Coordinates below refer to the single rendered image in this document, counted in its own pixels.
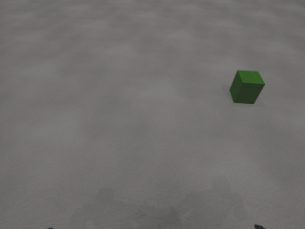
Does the carton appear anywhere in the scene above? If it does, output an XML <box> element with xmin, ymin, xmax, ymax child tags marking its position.
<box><xmin>230</xmin><ymin>70</ymin><xmax>265</xmax><ymax>104</ymax></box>

